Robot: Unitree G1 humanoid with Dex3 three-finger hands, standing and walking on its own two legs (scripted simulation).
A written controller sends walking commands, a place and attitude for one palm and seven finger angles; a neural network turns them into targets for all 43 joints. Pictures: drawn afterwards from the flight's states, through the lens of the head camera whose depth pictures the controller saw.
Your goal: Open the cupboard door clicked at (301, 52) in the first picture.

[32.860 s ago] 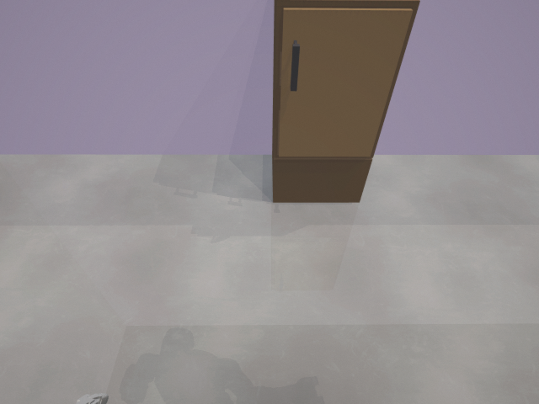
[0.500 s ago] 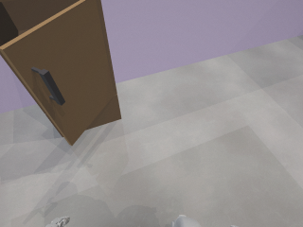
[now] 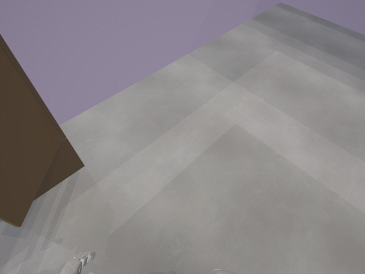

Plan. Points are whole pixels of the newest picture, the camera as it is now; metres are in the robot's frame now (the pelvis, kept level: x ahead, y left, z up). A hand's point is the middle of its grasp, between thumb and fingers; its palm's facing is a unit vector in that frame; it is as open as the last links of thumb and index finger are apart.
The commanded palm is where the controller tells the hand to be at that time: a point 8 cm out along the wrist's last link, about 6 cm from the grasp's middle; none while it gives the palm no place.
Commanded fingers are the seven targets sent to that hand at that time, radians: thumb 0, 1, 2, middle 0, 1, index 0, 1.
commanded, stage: walk to a spot facing it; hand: left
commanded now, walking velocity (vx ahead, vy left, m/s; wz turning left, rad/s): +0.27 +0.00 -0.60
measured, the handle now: out of the picture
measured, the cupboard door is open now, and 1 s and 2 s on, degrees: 41 41 41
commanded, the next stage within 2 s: turn to face it in 1.48 s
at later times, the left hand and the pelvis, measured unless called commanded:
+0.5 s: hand (122, 239) +0.21 +0.16 -0.16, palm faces -0.28 -0.95 -0.17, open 7.4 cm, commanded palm none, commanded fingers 0.00 0.90 0.90 -0.20 -0.30 -0.20 -0.30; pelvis +0.08 -0.01 +0.01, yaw -19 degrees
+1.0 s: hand (187, 185) +0.37 +0.00 -0.16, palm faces -0.44 -0.88 -0.20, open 7.2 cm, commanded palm none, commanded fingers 0.00 0.90 0.90 -0.20 -0.30 -0.20 -0.30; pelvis +0.23 -0.14 +0.01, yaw -29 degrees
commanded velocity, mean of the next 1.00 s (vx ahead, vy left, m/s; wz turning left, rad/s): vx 0.34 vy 0.00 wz -0.39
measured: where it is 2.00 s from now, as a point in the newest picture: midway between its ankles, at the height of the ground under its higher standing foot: (248, 204)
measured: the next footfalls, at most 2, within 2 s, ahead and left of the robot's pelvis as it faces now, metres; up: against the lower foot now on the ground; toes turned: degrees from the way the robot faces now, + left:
right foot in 0.04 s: +0.05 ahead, -0.13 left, +0.00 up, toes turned -4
left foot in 0.32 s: +0.14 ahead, +0.11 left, +0.00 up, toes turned -9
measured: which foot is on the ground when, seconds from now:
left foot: down 0.00-0.04, up 0.06-0.30, down 0.32-0.70, up 0.72-1.00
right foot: up 0.00-0.02, down 0.04-0.32, up 0.34-0.70, down 0.72-1.00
